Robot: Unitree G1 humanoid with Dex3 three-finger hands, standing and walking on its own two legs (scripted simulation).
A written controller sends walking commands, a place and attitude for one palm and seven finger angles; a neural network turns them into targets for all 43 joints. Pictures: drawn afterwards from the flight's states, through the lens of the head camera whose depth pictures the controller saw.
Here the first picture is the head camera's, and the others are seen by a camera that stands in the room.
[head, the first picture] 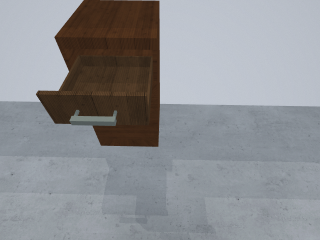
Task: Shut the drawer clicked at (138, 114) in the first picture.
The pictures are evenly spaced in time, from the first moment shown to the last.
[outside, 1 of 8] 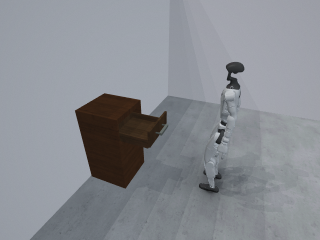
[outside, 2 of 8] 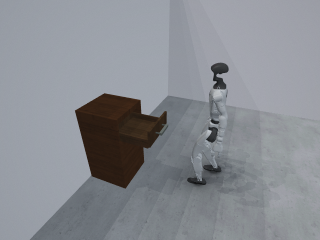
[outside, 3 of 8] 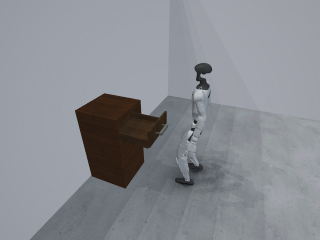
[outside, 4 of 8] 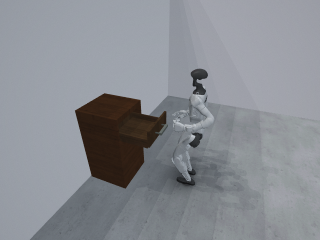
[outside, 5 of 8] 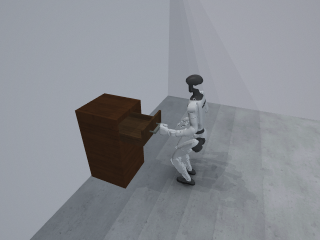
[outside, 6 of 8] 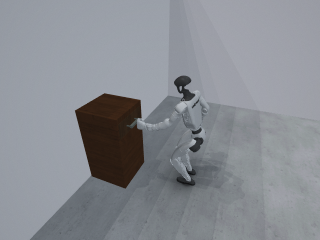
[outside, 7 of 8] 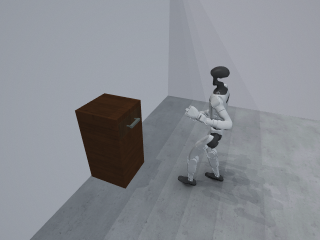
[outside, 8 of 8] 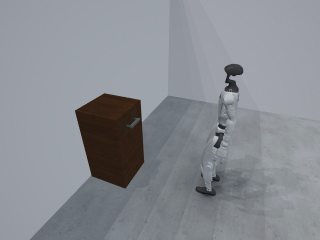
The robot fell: no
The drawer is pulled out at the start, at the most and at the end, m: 0.30 0.30 0.00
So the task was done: yes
